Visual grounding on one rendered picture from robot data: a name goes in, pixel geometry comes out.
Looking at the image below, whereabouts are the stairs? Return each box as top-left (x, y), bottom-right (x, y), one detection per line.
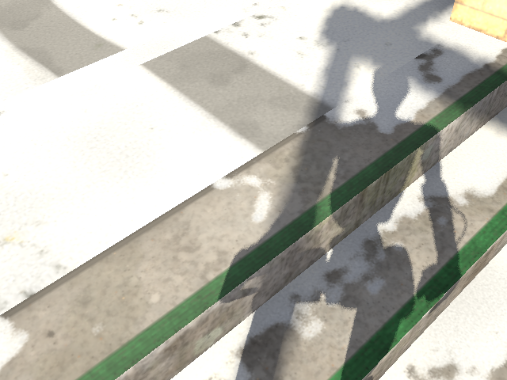
top-left (115, 81), bottom-right (507, 380)

